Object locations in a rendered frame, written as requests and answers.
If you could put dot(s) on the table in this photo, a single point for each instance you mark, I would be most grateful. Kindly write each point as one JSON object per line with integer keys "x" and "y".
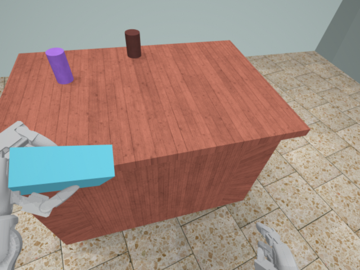
{"x": 191, "y": 125}

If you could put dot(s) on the robot right hand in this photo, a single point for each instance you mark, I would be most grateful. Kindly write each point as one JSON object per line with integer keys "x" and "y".
{"x": 279, "y": 257}

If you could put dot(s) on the sponge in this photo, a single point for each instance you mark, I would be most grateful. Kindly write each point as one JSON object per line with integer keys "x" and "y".
{"x": 54, "y": 168}

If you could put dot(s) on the robot left hand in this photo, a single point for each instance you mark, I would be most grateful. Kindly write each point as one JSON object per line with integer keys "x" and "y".
{"x": 19, "y": 135}

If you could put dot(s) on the left robot forearm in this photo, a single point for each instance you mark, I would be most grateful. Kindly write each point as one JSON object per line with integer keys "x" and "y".
{"x": 10, "y": 242}

